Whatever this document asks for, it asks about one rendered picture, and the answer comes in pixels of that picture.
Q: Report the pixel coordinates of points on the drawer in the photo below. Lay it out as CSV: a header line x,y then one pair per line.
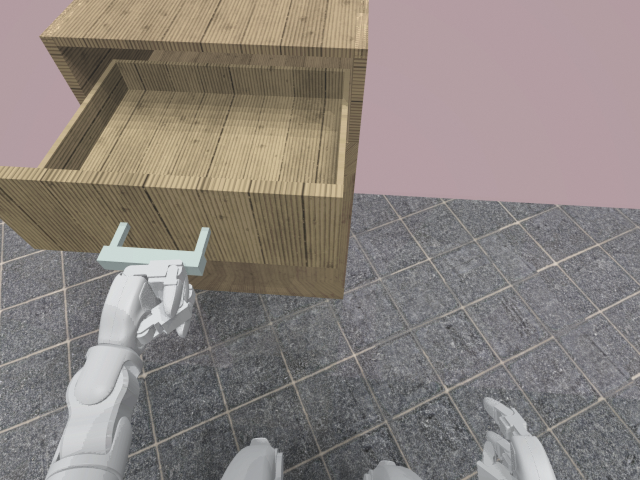
x,y
255,153

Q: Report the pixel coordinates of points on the handle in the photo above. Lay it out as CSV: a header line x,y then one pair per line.
x,y
116,257

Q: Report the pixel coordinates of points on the cabinet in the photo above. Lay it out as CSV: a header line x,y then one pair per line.
x,y
89,34

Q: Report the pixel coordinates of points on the robot left forearm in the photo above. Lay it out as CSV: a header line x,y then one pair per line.
x,y
100,398

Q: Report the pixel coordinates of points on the robot left shin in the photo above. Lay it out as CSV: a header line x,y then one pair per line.
x,y
259,441

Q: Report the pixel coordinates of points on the left robot hand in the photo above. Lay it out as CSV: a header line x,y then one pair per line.
x,y
131,299

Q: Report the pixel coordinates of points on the robot left thigh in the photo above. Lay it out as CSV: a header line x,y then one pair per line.
x,y
256,462

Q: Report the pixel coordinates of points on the right robot hand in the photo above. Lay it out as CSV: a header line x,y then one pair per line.
x,y
524,458

